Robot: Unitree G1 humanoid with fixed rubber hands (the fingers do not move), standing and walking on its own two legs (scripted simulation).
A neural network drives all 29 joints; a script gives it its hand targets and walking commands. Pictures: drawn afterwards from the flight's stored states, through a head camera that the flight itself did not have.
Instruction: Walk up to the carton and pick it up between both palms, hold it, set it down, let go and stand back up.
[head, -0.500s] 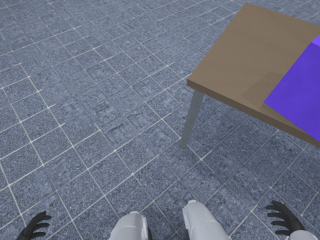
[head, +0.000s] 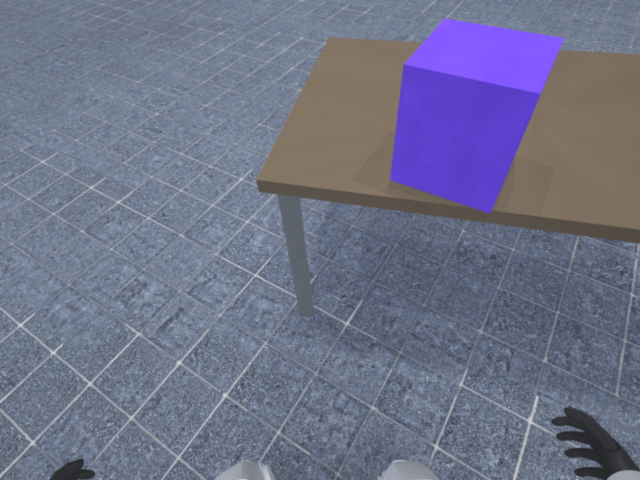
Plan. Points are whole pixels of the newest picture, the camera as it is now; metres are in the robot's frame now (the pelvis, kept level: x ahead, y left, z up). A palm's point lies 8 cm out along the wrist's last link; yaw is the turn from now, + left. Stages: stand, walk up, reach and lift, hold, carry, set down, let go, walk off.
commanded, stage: walk up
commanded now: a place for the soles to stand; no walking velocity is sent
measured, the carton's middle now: (467, 116) +0.72 -0.27 +0.04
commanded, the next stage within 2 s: none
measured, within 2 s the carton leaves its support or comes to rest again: neither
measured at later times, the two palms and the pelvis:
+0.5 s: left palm (104, 454) +0.17 +0.30 -0.07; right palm out of the picture +0.07 -0.34 -0.07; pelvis +0.05 +0.00 +0.01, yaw -7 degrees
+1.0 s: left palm (136, 403) +0.23 +0.28 -0.08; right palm out of the picture +0.12 -0.34 -0.09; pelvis +0.07 -0.01 -0.01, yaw -10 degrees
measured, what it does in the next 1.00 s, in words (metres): steps on the spot: left foot, then right foot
